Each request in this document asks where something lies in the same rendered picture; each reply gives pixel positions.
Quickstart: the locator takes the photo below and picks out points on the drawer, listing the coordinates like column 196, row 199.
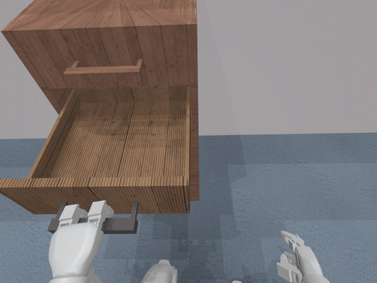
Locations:
column 117, row 144

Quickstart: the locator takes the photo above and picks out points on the robot left hand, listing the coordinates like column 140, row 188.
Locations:
column 74, row 245

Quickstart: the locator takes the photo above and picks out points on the left robot shin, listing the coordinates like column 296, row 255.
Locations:
column 164, row 262

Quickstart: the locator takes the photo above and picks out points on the robot right hand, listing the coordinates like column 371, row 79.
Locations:
column 294, row 268

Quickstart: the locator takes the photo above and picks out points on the cabinet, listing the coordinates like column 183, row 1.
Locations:
column 50, row 36

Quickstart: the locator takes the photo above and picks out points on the left robot thigh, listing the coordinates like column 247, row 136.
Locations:
column 160, row 273

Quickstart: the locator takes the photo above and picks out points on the handle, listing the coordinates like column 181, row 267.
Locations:
column 109, row 226
column 103, row 74

